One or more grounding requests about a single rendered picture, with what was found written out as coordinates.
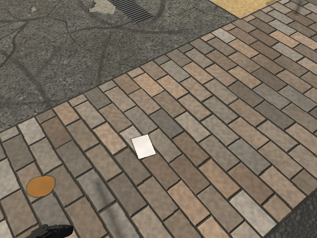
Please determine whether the left robot hand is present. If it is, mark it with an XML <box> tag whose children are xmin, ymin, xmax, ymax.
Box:
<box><xmin>26</xmin><ymin>224</ymin><xmax>73</xmax><ymax>238</ymax></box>

